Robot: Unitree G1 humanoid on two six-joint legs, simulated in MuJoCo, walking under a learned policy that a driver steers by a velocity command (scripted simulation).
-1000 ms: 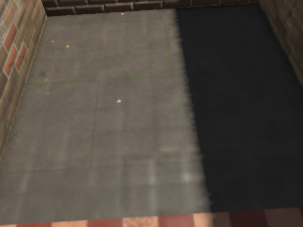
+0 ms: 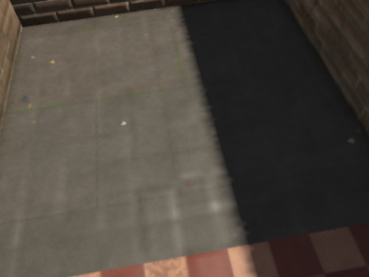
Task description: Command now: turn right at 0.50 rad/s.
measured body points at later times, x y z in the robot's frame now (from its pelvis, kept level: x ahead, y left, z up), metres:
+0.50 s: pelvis -0.01 +0.02 -0.01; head +0.01 +0.02 +0.44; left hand +0.13 +0.29 -0.13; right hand +0.09 -0.24 -0.12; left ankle +0.01 +0.15 -0.75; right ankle -0.05 -0.11 -0.75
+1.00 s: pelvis +0.10 +0.04 +0.00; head +0.12 +0.06 +0.45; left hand +0.28 +0.29 -0.11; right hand +0.06 -0.22 -0.12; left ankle +0.04 +0.13 -0.75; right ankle +0.15 -0.13 -0.68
